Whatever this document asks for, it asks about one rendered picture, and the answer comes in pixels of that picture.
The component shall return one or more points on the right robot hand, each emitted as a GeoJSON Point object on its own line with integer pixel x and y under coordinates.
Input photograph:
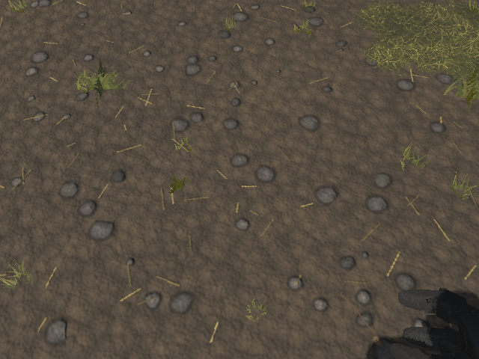
{"type": "Point", "coordinates": [451, 344]}

